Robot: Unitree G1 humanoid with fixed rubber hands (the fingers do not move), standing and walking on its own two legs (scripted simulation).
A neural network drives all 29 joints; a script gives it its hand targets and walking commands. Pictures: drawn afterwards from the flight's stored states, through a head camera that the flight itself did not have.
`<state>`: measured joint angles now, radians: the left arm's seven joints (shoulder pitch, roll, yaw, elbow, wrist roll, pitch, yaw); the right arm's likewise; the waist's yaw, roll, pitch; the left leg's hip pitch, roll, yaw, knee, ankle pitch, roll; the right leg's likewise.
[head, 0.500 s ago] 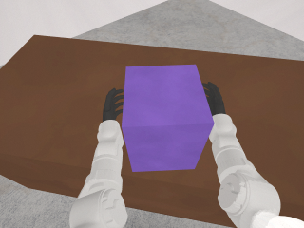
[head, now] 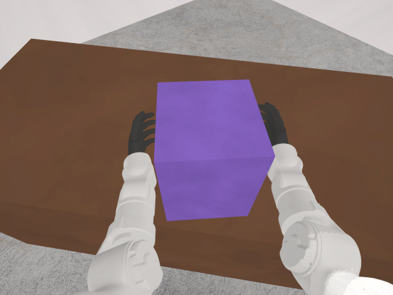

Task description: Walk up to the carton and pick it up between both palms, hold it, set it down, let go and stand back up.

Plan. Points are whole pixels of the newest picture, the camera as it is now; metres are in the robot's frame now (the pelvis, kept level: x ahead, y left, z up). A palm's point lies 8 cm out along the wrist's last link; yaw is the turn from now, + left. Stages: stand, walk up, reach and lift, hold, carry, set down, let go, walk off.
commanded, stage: set down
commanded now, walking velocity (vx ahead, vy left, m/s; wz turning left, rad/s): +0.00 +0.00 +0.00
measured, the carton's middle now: (205, 153) +0.41 +0.05 +0.01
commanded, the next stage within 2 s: none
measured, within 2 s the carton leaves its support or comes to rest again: neither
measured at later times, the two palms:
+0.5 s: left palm (137, 152) +0.38 +0.20 +0.03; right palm (270, 143) +0.44 -0.09 +0.04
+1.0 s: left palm (106, 144) +0.36 +0.26 +0.07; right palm (288, 122) +0.46 -0.11 +0.09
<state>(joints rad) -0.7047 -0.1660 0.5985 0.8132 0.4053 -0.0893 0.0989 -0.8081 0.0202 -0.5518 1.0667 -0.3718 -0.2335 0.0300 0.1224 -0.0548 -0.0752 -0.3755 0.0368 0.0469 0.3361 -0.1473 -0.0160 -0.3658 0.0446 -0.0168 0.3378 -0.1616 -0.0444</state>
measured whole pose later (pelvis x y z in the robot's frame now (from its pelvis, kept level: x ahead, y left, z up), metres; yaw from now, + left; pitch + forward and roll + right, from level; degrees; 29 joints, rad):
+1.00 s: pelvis -0.02 -0.01 -0.02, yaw +2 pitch +19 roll -1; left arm -0.79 0.18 0.10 0.98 -0.17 -0.03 0.17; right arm -0.99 -0.30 0.09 1.25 0.35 -0.07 0.00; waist 0.15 -0.02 -0.25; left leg -0.69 0.06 -0.03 0.57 -0.21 -0.04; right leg -0.63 0.06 -0.09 0.51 -0.21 -0.06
